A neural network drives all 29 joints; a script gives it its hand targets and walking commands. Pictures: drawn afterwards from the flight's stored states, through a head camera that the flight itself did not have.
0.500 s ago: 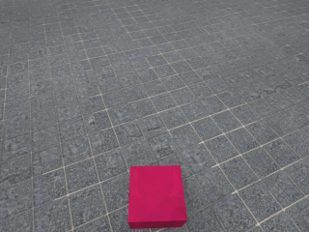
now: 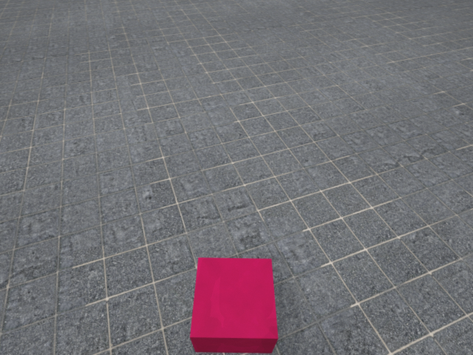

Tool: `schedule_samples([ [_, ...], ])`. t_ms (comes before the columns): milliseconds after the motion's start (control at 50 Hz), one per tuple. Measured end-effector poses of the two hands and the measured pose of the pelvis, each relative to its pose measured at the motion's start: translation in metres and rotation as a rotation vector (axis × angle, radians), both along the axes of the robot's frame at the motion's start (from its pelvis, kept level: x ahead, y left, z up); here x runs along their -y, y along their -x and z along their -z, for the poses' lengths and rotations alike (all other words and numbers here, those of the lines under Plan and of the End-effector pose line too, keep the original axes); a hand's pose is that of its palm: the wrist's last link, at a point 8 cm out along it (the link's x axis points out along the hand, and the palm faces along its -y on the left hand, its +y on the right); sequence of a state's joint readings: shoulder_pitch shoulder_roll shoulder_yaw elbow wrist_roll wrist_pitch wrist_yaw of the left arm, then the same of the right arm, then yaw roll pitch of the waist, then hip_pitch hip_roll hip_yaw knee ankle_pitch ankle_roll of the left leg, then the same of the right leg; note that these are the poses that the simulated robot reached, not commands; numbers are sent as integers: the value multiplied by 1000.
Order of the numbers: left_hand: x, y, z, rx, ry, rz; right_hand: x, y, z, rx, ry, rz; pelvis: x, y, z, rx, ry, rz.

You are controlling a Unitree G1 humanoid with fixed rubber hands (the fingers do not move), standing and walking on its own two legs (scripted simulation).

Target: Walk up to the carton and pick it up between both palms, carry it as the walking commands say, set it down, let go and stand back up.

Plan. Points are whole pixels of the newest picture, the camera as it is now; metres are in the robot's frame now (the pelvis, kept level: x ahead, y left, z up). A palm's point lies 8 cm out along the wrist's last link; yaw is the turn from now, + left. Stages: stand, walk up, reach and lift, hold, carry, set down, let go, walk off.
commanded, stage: walk up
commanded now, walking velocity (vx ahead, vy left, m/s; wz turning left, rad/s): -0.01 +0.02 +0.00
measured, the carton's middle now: (234, 304) +0.46 +0.01 -0.67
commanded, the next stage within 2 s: none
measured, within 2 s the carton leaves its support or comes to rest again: neither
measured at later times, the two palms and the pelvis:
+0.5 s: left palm out of the picture -0.03 +0.23 -0.14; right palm out of the picture -0.06 -0.18 -0.15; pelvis -0.02 +0.02 +0.00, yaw +0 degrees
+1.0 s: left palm out of the picture -0.02 +0.25 -0.14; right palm out of the picture -0.05 -0.16 -0.15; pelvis -0.01 +0.04 +0.00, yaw +0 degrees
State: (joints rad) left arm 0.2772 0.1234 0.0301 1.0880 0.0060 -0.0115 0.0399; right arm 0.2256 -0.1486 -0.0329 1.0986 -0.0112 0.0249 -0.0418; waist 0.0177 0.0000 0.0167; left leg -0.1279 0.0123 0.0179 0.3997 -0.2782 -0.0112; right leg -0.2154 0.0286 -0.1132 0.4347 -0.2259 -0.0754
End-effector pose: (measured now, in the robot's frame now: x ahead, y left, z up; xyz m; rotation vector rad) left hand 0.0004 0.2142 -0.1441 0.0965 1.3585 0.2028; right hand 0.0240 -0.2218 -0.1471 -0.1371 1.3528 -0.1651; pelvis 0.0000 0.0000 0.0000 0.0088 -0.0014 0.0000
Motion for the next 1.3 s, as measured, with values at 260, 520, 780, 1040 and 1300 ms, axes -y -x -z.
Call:
schedule_samples([
  [260, -4, 26, -3, -42, 17, 14, -34, 63, 3, -100, -59, 38, -11, 12, -3, 25, 3, 13],
  [520, -14, 26, -1, -29, 22, 23, -45, 85, 1, -126, -50, 50, -22, 19, -3, 26, 6, 7],
  [780, -25, 26, 0, -25, 24, 22, -52, 86, -1, -122, -39, 38, -33, 19, -3, 22, 10, 0],
  [1040, -37, 20, -1, -31, 19, 18, -58, 71, 0, -105, -35, 18, -43, 12, -3, 19, 14, -4],
  [1300, -50, 5, 0, -34, 19, 24, -62, 51, -2, -86, -18, 8, -54, 1, -3, 18, 18, -5],
])
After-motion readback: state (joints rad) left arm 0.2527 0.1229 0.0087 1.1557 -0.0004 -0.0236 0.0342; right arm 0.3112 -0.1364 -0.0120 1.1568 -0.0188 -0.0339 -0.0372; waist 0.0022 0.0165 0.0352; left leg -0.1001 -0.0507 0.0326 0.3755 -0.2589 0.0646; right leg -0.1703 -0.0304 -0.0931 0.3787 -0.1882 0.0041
